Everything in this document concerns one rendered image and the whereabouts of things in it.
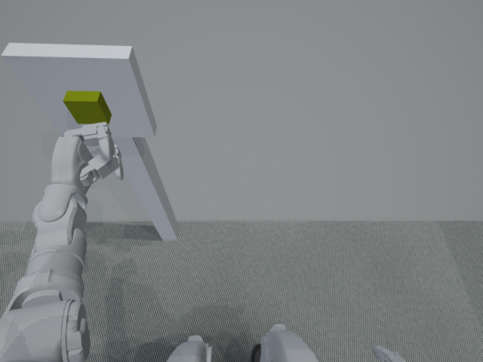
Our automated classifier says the robot left hand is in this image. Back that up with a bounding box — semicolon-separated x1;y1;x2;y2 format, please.
51;122;124;194

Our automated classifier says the robot left thigh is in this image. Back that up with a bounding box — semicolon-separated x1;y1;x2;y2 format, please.
166;341;214;362

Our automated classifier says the panel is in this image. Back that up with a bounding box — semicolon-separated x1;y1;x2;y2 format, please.
1;43;179;241

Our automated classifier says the robot left forearm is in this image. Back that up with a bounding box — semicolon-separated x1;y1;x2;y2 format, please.
0;183;88;324

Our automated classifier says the robot right hand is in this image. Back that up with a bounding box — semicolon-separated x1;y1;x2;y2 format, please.
373;345;405;362

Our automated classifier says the button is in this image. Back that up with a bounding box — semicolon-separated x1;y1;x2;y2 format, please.
63;90;112;124

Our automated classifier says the left robot upper arm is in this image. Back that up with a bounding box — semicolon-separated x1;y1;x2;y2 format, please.
0;299;91;362

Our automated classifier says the left robot shin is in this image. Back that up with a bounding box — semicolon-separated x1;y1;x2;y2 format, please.
188;336;203;342

